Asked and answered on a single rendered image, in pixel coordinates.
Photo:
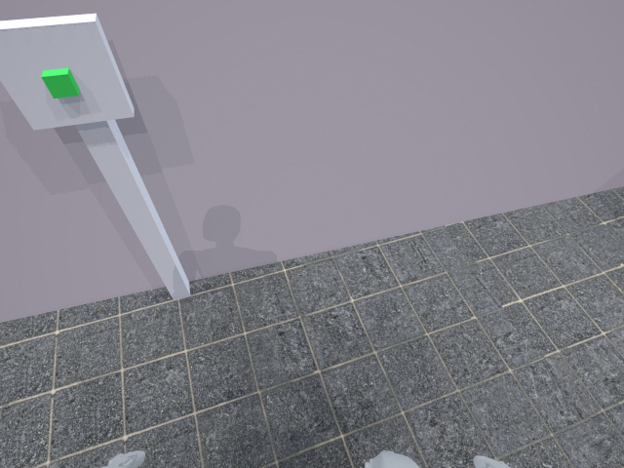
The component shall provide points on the panel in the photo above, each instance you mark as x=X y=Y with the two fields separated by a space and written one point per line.
x=29 y=46

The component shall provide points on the button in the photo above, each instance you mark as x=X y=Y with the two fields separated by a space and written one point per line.
x=60 y=83

